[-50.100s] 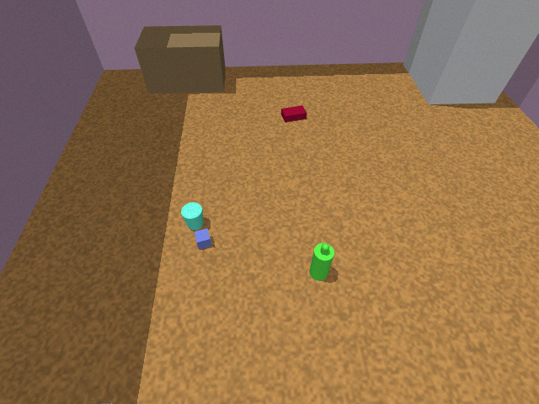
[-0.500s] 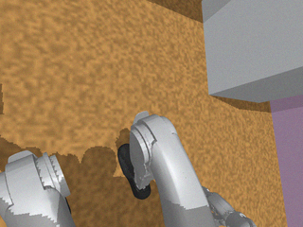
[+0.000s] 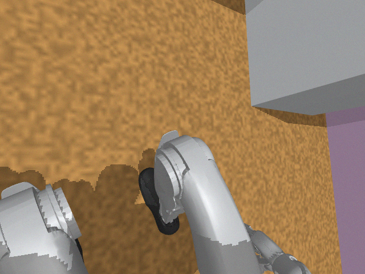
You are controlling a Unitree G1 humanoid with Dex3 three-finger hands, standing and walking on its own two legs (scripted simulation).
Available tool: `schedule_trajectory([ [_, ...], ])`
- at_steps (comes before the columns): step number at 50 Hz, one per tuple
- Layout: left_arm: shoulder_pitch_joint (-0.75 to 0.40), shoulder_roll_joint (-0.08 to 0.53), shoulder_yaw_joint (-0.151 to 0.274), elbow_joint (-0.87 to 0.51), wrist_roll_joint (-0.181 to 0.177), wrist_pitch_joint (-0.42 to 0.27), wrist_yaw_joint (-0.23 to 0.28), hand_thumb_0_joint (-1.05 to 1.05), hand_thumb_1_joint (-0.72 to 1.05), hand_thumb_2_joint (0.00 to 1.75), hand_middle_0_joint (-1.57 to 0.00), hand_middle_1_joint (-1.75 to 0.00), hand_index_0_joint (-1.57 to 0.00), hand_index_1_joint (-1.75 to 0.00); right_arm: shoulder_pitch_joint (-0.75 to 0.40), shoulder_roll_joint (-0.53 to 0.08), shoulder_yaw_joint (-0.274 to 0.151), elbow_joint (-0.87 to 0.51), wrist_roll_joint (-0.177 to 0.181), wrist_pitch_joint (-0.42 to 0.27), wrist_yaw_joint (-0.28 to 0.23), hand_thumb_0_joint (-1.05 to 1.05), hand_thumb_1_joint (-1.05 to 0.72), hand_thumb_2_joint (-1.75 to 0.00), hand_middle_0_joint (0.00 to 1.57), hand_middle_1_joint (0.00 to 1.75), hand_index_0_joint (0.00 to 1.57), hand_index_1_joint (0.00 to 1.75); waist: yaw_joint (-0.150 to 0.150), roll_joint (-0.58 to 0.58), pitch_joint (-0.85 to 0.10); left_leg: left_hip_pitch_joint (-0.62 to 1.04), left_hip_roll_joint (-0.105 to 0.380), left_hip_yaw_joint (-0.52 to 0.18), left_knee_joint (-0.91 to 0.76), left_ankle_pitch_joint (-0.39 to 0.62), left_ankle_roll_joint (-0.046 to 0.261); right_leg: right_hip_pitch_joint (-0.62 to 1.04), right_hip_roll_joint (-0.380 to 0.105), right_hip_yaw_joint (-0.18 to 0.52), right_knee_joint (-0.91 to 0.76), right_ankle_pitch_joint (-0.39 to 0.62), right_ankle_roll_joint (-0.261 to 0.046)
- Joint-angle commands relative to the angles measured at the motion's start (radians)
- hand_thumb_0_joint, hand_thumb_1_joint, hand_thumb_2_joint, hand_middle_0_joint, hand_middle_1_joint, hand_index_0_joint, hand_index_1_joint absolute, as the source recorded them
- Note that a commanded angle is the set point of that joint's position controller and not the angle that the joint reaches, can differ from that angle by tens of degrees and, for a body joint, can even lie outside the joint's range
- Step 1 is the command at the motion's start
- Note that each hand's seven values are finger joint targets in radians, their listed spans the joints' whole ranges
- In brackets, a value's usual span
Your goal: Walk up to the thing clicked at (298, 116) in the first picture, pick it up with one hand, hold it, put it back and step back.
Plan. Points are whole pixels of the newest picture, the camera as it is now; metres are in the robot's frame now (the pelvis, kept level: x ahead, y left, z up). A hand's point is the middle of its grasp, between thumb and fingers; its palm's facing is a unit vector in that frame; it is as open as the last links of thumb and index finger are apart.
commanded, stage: open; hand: left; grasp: from above
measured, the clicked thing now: out of the picture +0.47 +0.31 -0.28
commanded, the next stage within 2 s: withdraw in 0.52 s
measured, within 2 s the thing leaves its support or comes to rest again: neither
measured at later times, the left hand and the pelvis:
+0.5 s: hand out of the picture +0.46 +0.32 -0.24, palm faces -0.47 -0.05 -0.88, open 13.7 cm; pelvis +0.00 +0.00 +0.00, yaw +0 degrees
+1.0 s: hand out of the picture +0.50 +0.36 -0.14, palm faces -0.22 -0.04 -0.97, open 13.9 cm; pelvis +0.01 +0.00 +0.02, yaw +1 degrees
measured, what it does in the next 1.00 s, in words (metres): stands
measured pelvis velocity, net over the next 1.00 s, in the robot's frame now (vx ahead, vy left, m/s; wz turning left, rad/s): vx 0.01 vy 0.00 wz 0.02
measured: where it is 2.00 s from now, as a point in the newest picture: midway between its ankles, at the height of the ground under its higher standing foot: (122, 240)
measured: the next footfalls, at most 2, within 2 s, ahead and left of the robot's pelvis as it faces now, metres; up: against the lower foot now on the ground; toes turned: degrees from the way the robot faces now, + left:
none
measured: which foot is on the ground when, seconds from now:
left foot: down 0.00-1.00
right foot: down 0.00-1.00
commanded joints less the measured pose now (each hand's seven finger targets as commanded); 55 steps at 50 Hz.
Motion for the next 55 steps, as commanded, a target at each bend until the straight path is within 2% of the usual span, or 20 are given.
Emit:
schedule_trajectory([
  [1,-0.234,0.232,0.020,-0.126,-0.012,-0.021,0.046,0.00,-0.34,0.87,-0.18,-0.94,-0.20,-0.91,0.201,-0.334,-0.097,0.003,-0.003,0.012,-0.019,0.00,-0.90,-0.90,0.20,0.30,0.20,0.30,-0.054,0.557,-0.669,0.520,0.034,0.096,-0.279,0.295,0.001,0.374,0.036,-0.131,-0.168,0.235,-0.102],
  [6,-0.248,0.215,0.002,-0.134,-0.002,-0.026,0.062,0.00,-0.38,0.94,-0.14,-0.99,-0.16,-0.97,0.185,-0.344,-0.105,0.003,-0.008,0.007,-0.020,0.00,-0.90,-0.90,0.20,0.30,0.20,0.30,-0.061,0.579,-0.635,0.532,0.040,0.090,-0.293,0.255,-0.003,0.323,0.035,-0.138,-0.165,0.202,-0.100],
  [9,-0.250,0.223,0.003,-0.125,0.003,-0.024,0.083,0.00,-0.41,0.95,-0.10,-1.02,-0.12,-0.99,0.168,-0.334,-0.095,0.011,-0.009,0.008,-0.022,0.00,-0.90,-0.90,0.20,0.30,0.20,0.30,-0.052,0.567,-0.637,0.508,0.039,0.084,-0.299,0.235,-0.001,0.318,0.036,-0.140,-0.167,0.188,-0.100],
  [13,-0.249,0.183,-0.025,-0.106,0.000,-0.005,0.092,0.00,-0.45,0.97,-0.07,-1.03,-0.09,-1.01,0.156,-0.339,-0.103,0.015,-0.013,-0.008,-0.018,0.00,-0.90,-0.90,0.20,0.30,0.20,0.30,-0.059,0.543,-0.629,0.501,0.040,0.084,-0.299,0.221,0.002,0.306,0.038,-0.140,-0.169,0.187,-0.096],
  [14,-0.267,0.167,-0.048,-0.097,-0.001,-0.002,0.092,0.00,-0.46,0.97,-0.07,-1.03,-0.09,-1.02,0.164,-0.339,-0.106,0.031,-0.005,-0.013,-0.019,0.00,-0.90,-0.90,0.20,0.30,0.20,0.30,-0.065,0.567,-0.610,0.497,0.039,0.088,-0.307,0.206,0.000,0.303,0.036,-0.132,-0.169,0.182,-0.097],
  [17,-0.255,0.199,-0.014,-0.088,0.001,0.013,0.094,0.00,-0.47,0.97,-0.07,-1.02,-0.08,-1.01,0.165,-0.338,-0.099,0.014,-0.006,-0.023,-0.013,0.00,-0.90,-0.90,0.20,0.30,0.20,0.30,-0.063,0.533,-0.607,0.475,0.039,0.079,-0.303,0.197,0.004,0.290,0.031,-0.136,-0.166,0.172,-0.094],
  [20,-0.268,0.190,-0.015,-0.106,-0.001,0.021,0.093,0.00,-0.48,0.98,-0.06,-1.02,-0.08,-1.01,0.174,-0.351,-0.110,0.022,-0.004,-0.026,-0.013,0.00,-0.90,-0.90,0.20,0.30,0.20,0.30,-0.066,0.551,-0.639,0.510,0.042,0.074,-0.304,0.235,0.000,0.297,0.030,-0.134,-0.161,0.205,-0.095],
  [24,-0.252,0.183,-0.013,-0.086,-0.012,0.032,0.075,0.00,-0.46,0.96,-0.06,-1.04,-0.08,-1.02,0.175,-0.338,-0.100,0.016,-0.001,-0.034,-0.004,0.00,-0.90,-0.90,0.20,0.30,0.20,0.30,-0.071,0.557,-0.621,0.502,0.040,0.080,-0.301,0.237,0.000,0.312,0.029,-0.131,-0.158,0.209,-0.095],
  [25,-0.259,0.196,-0.006,-0.098,-0.018,0.034,0.072,0.00,-0.46,0.96,-0.06,-1.04,-0.08,-1.02,0.162,-0.337,-0.099,0.014,0.003,-0.033,-0.006,0.00,-0.90,-0.90,0.20,0.30,0.20,0.30,-0.058,0.553,-0.628,0.497,0.039,0.081,-0.299,0.228,0.000,0.309,0.031,-0.132,-0.161,0.199,-0.098],
  [27,-0.286,0.238,0.024,-0.144,-0.012,0.028,0.066,0.00,-0.46,0.96,-0.06,-1.04,-0.08,-1.02,0.181,-0.343,-0.102,0.017,0.001,-0.026,-0.008,0.00,-0.90,-0.90,0.20,0.30,0.20,0.30,-0.057,0.591,-0.664,0.527,0.042,0.082,-0.298,0.267,-0.005,0.321,0.028,-0.132,-0.167,0.220,-0.101],
  [32,-0.241,0.211,0.016,-0.130,-0.015,0.019,0.045,0.00,-0.49,0.97,-0.07,-1.03,-0.09,-1.01,0.194,-0.337,-0.095,0.000,-0.006,-0.016,-0.003,0.00,-0.90,-0.90,0.20,0.30,0.20,0.30,-0.066,0.571,-0.648,0.527,0.039,0.081,-0.282,0.315,-0.009,0.339,0.028,-0.137,-0.156,0.250,-0.102],
  [36,-0.289,0.275,0.073,-0.240,-0.020,0.011,0.053,0.00,-0.49,0.97,-0.08,-1.02,-0.09,-1.00,0.212,-0.343,-0.107,0.003,-0.006,-0.010,-0.002,0.00,-0.90,-0.90,0.20,0.30,0.20,0.30,-0.043,0.633,-0.719,0.596,0.042,0.077,-0.282,0.356,-0.018,0.349,0.021,-0.133,-0.154,0.270,-0.107],
  [38,-0.266,0.287,0.110,-0.315,-0.027,0.023,0.071,0.00,-0.49,0.97,-0.07,-1.01,-0.09,-1.00,0.220,-0.361,-0.146,-0.006,-0.004,-0.008,-0.001,0.00,-0.90,-0.90,0.20,0.30,0.20,0.30,-0.019,0.691,-0.775,0.634,0.038,0.083,-0.309,0.347,-0.025,0.337,0.020,-0.131,-0.152,0.259,-0.114],
  [40,-0.260,0.245,0.117,-0.359,-0.046,0.049,0.081,0.00,-0.50,0.97,-0.07,-1.00,-0.08,-0.99,0.219,-0.342,-0.175,-0.003,0.000,-0.014,0.009,0.00,-0.90,-0.90,0.20,0.30,0.20,0.30,0.005,0.730,-0.803,0.633,0.035,0.099,-0.333,0.306,-0.025,0.319,0.020,-0.125,-0.157,0.238,-0.117],
  [41,-0.274,0.200,0.097,-0.401,-0.055,0.066,0.082,0.00,-0.50,0.97,-0.08,-1.00,-0.08,-0.99,0.215,-0.322,-0.179,-0.011,0.004,-0.017,0.018,0.00,-0.90,-0.90,0.20,0.30,0.20,0.30,0.019,0.754,-0.845,0.647,0.033,0.104,-0.350,0.300,-0.024,0.317,0.019,-0.119,-0.157,0.243,-0.118],
  [45,-0.279,0.121,0.094,-0.412,-0.127,0.178,0.079,0.00,-0.51,0.98,-0.07,-0.99,-0.07,-0.98,0.228,-0.291,-0.223,0.017,0.040,-0.017,0.048,0.00,-0.90,-0.90,0.20,0.30,0.20,0.30,0.070,0.747,-0.915,0.618,0.029,0.136,-0.379,0.290,-0.007,0.287,0.022,-0.098,-0.187,0.258,-0.112],
  [47,-0.282,0.032,0.052,-0.392,-0.161,0.242,0.061,0.00,-0.51,0.98,-0.07,-0.99,-0.07,-0.99,0.246,-0.278,-0.235,0.043,0.057,-0.007,0.057,0.00,-0.89,-0.90,0.20,0.30,0.20,0.30,0.071,0.711,-0.898,0.586,0.026,0.152,-0.398,0.293,0.001,0.280,0.025,-0.085,-0.210,0.262,-0.113],
  [50,-0.265,-0.068,-0.002,-0.350,-0.239,0.333,-0.008,0.00,-0.51,0.99,-0.07,-0.99,-0.07,-0.99,0.270,-0.263,-0.256,0.067,0.085,0.013,0.060,0.00,-0.89,-0.90,0.20,0.30,0.20,0.30,0.064,0.567,-0.851,0.505,0.021,0.163,-0.435,0.229,0.021,0.298,0.027,-0.066,-0.258,0.214,-0.112],
  [52,-0.296,-0.101,-0.025,-0.370,-0.297,0.372,-0.070,0.00,-0.51,1.00,-0.08,-0.99,-0.08,-1.00,0.276,-0.260,-0.269,0.073,0.101,0.030,0.055,0.00,-0.90,-0.90,0.20,0.30,0.20,0.30,0.062,0.522,-0.862,0.509,0.018,0.161,-0.464,0.215,0.024,0.338,0.026,-0.052,-0.279,0.202,-0.114],
  [55,-0.331,-0.128,-0.052,-0.407,-0.342,0.399,-0.178,0.00,-0.53,1.01,-0.09,-0.98,-0.08,-1.00,0.288,-0.252,-0.286,0.078,0.123,0.061,0.042,0.00,-0.90,-0.90,0.20,0.30,0.20,0.30,0.058,0.467,-0.874,0.512,0.011,0.158,-0.501,0.209,0.025,0.389,0.018,-0.035,-0.302,0.184,-0.117],
])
